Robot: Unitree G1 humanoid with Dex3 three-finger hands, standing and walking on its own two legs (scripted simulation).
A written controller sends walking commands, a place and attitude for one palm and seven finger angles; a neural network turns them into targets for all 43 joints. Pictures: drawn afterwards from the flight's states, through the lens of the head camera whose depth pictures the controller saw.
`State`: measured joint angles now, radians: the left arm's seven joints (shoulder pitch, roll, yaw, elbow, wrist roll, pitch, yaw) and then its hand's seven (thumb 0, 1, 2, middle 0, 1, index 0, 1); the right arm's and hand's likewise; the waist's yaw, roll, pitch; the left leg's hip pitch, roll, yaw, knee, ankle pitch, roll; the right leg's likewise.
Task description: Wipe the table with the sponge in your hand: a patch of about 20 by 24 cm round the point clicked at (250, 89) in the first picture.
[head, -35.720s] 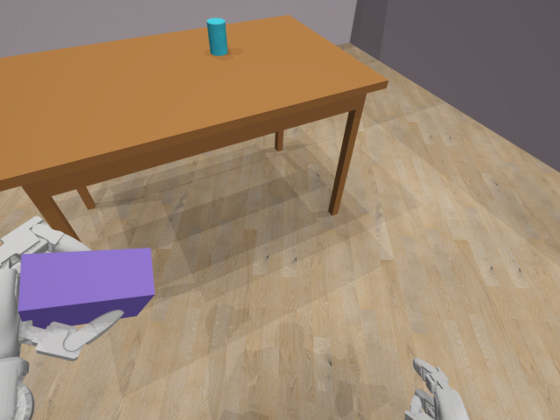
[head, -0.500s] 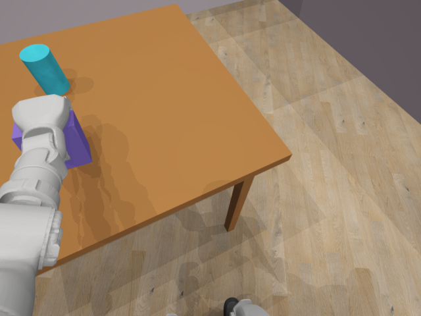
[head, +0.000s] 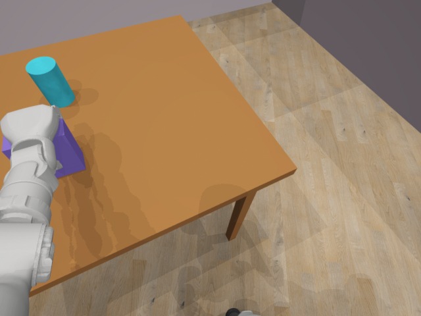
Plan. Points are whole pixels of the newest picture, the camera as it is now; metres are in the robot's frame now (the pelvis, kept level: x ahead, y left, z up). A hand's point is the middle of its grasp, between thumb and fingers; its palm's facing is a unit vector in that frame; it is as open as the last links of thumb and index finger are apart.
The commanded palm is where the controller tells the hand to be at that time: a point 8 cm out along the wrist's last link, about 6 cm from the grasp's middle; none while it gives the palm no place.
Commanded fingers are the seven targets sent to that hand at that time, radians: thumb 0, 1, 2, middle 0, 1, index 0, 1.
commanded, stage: slide back across to the first lane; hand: left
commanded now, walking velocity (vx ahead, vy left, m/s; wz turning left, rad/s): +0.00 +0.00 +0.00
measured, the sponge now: (51, 157) +0.43 +0.33 -0.01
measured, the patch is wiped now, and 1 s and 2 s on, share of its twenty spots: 1.00 1.00 1.00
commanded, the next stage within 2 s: wipe back along the first lane in 0.18 s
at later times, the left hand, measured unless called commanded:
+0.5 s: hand (23, 158) +0.41 +0.36 +0.03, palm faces -0.12 -0.01 -0.99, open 9.5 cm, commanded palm +0.38 +0.35 +0.07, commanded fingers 0.00 0.10 1.30 -1.20 -1.60 -1.20 -1.60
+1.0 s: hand (18, 179) +0.36 +0.35 +0.03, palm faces -0.07 -0.02 -1.00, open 9.5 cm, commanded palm +0.33 +0.33 +0.06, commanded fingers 0.00 0.10 1.30 -1.20 -1.60 -1.20 -1.60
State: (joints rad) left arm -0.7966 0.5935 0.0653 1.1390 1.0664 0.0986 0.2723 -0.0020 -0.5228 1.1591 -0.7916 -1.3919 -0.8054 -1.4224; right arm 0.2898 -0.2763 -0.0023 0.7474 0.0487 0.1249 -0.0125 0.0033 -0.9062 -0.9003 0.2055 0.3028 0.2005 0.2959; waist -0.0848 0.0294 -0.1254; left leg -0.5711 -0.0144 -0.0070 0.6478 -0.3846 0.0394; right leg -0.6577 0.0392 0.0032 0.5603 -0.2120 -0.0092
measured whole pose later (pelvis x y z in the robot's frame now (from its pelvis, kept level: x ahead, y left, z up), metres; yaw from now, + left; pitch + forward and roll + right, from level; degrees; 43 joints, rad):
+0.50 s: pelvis +0.02 +0.00 +0.00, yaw +1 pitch +16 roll -2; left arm -0.62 0.60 0.07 0.98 1.05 0.01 0.26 -0.01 -0.48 1.14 -0.75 -1.42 -0.77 -1.45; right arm 0.24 -0.28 -0.04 0.74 0.05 0.15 -0.02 0.00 -0.91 -0.90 0.20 0.30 0.20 0.30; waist -0.02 0.04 -0.12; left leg -0.50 -0.02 -0.03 0.61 -0.39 0.04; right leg -0.57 0.04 -0.01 0.52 -0.23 -0.01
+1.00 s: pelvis +0.01 +0.02 +0.01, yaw +1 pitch +12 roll -2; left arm -0.44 0.51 -0.01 0.75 1.00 0.13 0.26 -0.01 -0.45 1.12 -0.72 -1.45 -0.73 -1.49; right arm 0.21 -0.27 -0.02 0.71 0.06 0.15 -0.01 0.00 -0.91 -0.90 0.20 0.30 0.20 0.30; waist 0.01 0.04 -0.12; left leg -0.42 -0.04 -0.02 0.59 -0.38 0.07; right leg -0.50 0.01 0.00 0.51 -0.22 0.00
